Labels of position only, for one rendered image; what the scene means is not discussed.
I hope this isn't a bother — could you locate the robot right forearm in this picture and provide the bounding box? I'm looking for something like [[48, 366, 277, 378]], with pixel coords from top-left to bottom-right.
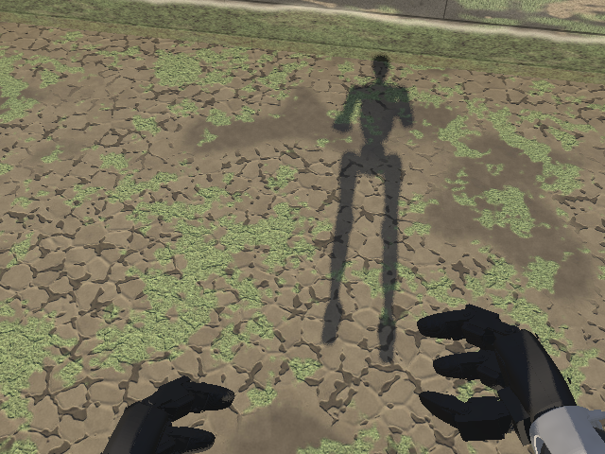
[[529, 406, 605, 454]]

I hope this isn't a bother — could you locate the robot left hand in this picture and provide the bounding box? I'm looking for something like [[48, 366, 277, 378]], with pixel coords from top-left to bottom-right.
[[100, 375, 234, 454]]

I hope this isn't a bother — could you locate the robot right hand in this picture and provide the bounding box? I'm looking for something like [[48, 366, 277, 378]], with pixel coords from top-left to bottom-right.
[[417, 304, 577, 446]]

